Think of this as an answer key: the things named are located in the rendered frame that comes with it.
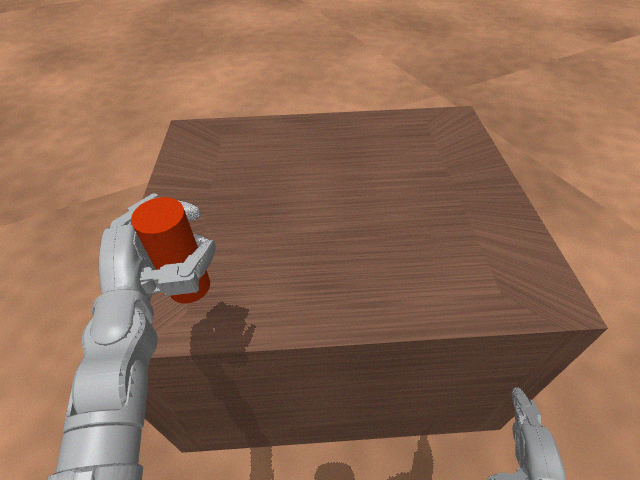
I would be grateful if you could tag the right robot hand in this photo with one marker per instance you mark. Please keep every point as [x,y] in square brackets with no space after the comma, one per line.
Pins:
[536,449]

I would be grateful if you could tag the left robot hand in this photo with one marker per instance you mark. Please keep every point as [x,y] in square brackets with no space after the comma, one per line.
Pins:
[125,264]

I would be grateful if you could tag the can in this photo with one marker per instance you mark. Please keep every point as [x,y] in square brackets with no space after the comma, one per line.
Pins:
[164,230]

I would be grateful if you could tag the left robot arm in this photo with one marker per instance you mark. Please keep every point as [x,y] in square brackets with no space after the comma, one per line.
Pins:
[106,409]

